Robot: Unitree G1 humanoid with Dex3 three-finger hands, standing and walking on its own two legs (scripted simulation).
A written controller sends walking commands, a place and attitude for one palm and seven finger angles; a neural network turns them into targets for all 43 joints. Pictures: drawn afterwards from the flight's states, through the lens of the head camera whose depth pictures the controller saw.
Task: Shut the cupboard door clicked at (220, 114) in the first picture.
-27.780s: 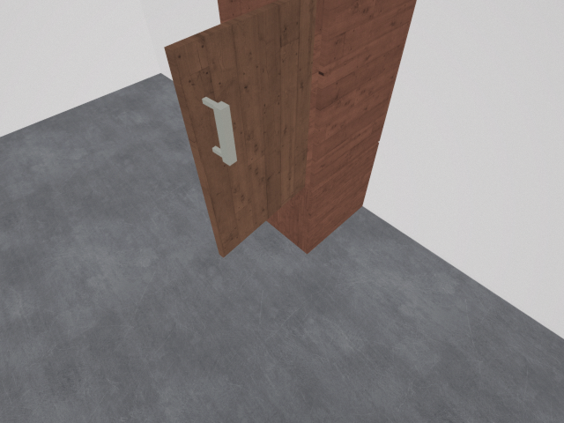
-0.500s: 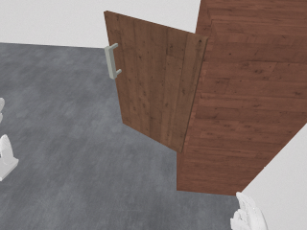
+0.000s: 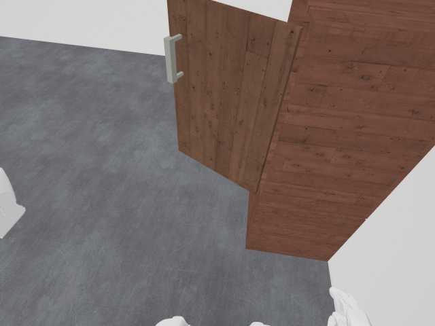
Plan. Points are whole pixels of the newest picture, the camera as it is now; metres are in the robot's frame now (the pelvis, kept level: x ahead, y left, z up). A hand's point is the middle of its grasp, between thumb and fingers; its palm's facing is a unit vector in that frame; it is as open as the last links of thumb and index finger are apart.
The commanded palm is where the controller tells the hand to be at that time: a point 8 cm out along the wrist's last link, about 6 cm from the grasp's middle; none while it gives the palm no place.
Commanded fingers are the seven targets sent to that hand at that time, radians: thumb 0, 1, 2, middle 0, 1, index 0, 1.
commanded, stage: step back with the hand held close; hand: left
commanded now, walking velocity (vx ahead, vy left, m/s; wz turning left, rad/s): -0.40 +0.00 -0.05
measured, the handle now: (175, 58) +0.79 +0.16 +0.10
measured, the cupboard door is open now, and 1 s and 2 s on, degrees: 62 62 62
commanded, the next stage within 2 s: stop stepping back and stand still in 0.30 s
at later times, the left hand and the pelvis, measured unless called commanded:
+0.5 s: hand out of the picture +0.11 +0.24 +0.21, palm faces +0.38 -0.83 -0.39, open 7.4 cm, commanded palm +0.05 +0.29 +0.20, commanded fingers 0.00 0.90 0.90 -0.20 -0.30 -0.20 -0.30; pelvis -0.10 -0.01 +0.01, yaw -3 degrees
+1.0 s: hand out of the picture +0.04 +0.30 +0.24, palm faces +0.34 -0.78 -0.52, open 7.4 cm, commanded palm +0.00 +0.36 +0.20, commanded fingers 0.00 0.90 0.90 -0.20 -0.30 -0.20 -0.30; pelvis -0.17 +0.07 +0.01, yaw -7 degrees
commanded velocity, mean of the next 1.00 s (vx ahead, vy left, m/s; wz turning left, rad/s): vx -0.05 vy -0.06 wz -0.03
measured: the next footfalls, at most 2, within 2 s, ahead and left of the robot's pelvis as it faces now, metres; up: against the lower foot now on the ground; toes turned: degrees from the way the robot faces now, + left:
right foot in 0.24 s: -0.12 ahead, -0.13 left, +0.00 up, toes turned +1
right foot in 0.90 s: -0.19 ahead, +0.00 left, +0.00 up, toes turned -10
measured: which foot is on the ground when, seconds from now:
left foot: down 0.00-0.84, up 0.86-1.00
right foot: down 0.00-0.06, up 0.08-0.22, down 0.24-0.68, up 0.70-0.88, down 0.90-1.00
